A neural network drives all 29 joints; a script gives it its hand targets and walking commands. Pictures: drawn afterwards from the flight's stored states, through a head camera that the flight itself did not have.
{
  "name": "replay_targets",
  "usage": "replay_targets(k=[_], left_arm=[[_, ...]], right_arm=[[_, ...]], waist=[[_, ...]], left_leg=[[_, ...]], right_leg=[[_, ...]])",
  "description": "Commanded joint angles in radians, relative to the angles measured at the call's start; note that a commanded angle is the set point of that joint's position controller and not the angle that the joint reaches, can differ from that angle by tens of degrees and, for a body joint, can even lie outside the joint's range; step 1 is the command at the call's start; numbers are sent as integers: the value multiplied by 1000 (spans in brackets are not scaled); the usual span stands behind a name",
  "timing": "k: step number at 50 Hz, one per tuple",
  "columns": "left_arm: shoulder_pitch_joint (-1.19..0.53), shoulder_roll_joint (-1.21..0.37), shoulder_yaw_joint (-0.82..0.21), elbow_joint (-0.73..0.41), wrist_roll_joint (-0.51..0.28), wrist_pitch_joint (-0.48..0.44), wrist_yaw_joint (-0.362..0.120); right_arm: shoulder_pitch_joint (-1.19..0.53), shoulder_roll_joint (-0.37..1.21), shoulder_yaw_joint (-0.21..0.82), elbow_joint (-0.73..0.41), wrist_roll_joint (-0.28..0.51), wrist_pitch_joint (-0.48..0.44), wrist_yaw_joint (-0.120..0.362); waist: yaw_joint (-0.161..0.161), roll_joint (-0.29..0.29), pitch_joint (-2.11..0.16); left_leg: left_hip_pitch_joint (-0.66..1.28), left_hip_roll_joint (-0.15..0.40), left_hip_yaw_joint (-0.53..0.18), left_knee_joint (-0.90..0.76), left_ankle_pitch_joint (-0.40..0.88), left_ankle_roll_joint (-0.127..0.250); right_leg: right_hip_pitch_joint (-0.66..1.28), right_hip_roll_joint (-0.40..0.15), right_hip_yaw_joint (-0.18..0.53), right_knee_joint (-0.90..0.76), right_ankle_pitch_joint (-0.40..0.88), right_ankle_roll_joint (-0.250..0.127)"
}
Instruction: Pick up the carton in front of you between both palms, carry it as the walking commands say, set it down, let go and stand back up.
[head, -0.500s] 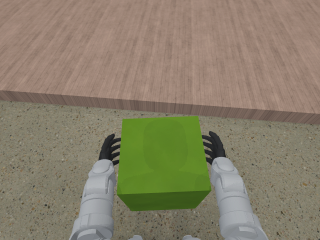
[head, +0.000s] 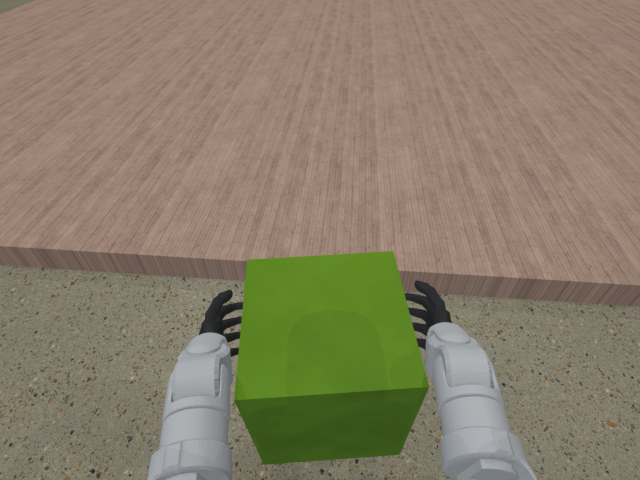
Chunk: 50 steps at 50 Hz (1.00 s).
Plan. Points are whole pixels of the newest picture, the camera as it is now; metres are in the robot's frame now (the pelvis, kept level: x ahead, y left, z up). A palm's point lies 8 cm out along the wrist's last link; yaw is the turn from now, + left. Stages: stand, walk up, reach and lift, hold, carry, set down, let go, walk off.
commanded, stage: reach and lift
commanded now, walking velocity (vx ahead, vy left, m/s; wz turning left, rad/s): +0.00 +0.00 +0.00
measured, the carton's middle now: (326, 361) +0.30 +0.00 -0.05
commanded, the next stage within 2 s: hold in 0.76 s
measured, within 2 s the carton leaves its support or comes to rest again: neither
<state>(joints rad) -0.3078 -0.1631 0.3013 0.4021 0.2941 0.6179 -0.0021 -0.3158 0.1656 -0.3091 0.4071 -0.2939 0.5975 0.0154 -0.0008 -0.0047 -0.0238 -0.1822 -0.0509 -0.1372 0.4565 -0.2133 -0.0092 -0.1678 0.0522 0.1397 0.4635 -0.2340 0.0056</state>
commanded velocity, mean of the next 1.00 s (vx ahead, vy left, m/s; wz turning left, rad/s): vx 0.00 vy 0.00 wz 0.00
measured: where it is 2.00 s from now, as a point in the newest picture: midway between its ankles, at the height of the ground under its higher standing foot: outside the picture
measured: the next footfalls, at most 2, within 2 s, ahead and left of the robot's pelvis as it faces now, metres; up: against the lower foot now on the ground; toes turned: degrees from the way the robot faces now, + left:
none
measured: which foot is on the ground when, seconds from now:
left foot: down 0.00-1.00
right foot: down 0.00-1.00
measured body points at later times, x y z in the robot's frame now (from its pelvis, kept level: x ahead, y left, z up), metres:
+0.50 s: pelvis +0.01 +0.00 +0.00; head -0.02 +0.01 +0.45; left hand +0.32 +0.15 +0.03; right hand +0.32 -0.15 +0.03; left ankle +0.03 +0.13 -0.74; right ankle +0.01 -0.12 -0.74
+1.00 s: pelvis +0.01 +0.00 +0.01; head -0.04 +0.00 +0.45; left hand +0.31 +0.15 +0.05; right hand +0.31 -0.15 +0.05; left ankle +0.03 +0.13 -0.74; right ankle +0.01 -0.12 -0.74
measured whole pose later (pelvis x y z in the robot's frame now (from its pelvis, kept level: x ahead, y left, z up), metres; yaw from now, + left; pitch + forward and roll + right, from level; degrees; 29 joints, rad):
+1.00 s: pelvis +0.01 +0.00 +0.01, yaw +0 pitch -7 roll +0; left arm -0.27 -0.15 0.23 0.24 0.28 0.77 0.00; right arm -0.27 0.15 -0.23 0.24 -0.27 0.75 0.02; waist 0.00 -0.01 -0.01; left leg -0.04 -0.04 -0.13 0.34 -0.18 0.00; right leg -0.02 0.04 0.14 0.34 -0.20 0.00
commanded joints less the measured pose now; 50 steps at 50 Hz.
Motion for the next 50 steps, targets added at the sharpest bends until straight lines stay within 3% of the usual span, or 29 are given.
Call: replay_targets(k=[1,9,26,37,42,50], left_arm=[[-550,-945,-534,5,-221,-31,-245],[-544,-940,-536,-3,-214,-18,-241],[-415,-923,-575,-104,-248,25,-226],[-399,-905,-587,-150,-258,51,-227],[-413,-908,-653,-237,-298,77,-226],[-420,-865,-578,-180,-252,124,-228]], right_arm=[[-500,959,520,46,206,-6,235],[-500,944,520,38,199,3,234],[-379,910,561,-73,230,44,228],[-359,904,573,-118,242,71,223],[-369,915,640,-201,281,100,217],[-384,875,567,-149,240,145,219]], waist=[[0,-2,-188],[3,6,-201],[2,6,-211],[2,2,-190],[-3,2,-238],[3,-1,-104]], left_leg=[[69,-32,72,-69,23,6],[98,-33,75,-84,46,0],[176,-38,62,-116,238,-10],[187,-41,62,-129,239,-10],[220,-43,63,-134,283,-13],[179,-39,68,-165,123,-3]], right_leg=[[5,26,-64,-88,38,-1],[28,31,-68,-100,58,0],[104,40,-62,-129,237,10],[118,39,-57,-145,246,14],[158,40,-56,-150,300,18],[115,31,-61,-180,142,12]])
